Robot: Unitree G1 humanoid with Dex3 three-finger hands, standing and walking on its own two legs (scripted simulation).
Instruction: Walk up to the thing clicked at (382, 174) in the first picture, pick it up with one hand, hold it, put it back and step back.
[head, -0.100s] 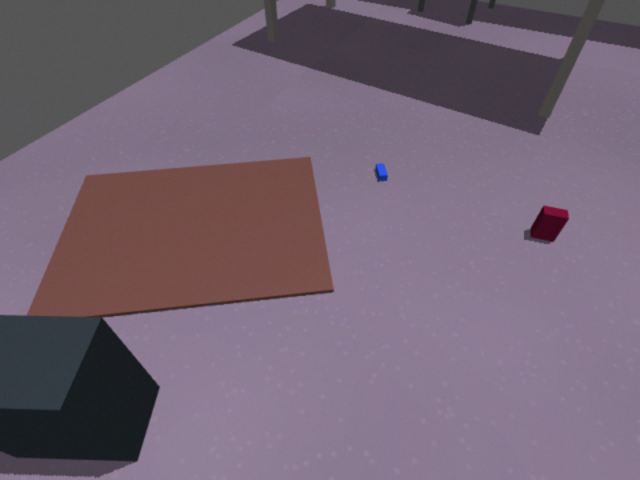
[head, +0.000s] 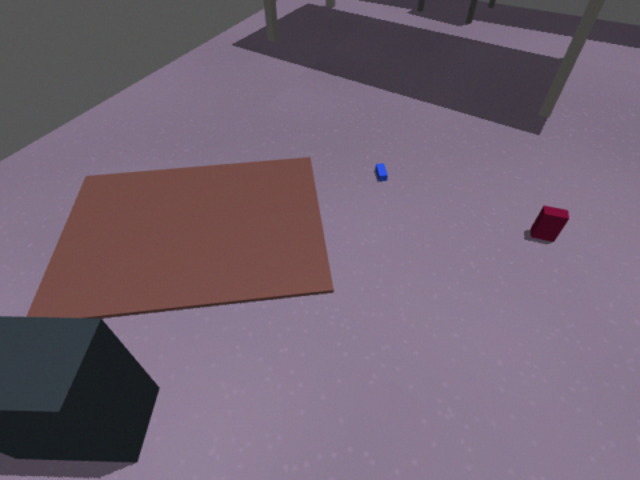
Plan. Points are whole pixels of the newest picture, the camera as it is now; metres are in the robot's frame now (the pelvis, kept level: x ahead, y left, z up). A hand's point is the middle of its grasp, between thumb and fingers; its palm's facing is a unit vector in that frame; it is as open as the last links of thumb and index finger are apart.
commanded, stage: stand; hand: left
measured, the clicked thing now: (381, 172) +1.57 -0.32 -0.77
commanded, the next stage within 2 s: walk up in 1.02 s
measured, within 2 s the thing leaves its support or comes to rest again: neither
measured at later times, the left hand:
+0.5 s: hand out of the picture +0.08 +0.25 -0.16, palm faces -0.02 -0.94 -0.33, open 7.4 cm
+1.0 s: hand out of the picture +0.07 +0.25 -0.16, palm faces -0.02 -0.94 -0.33, open 7.4 cm
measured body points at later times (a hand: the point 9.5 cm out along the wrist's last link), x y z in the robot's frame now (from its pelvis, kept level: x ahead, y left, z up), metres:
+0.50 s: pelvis +0.00 +0.00 +0.00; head +0.01 +0.00 +0.45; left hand +0.08 +0.30 -0.13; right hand +0.08 -0.30 -0.13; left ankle +0.00 +0.13 -0.75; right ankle +0.00 -0.12 -0.75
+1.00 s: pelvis +0.00 +0.00 +0.00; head +0.01 +0.00 +0.45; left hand +0.07 +0.30 -0.13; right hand +0.08 -0.30 -0.13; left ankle +0.00 +0.13 -0.75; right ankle +0.00 -0.12 -0.75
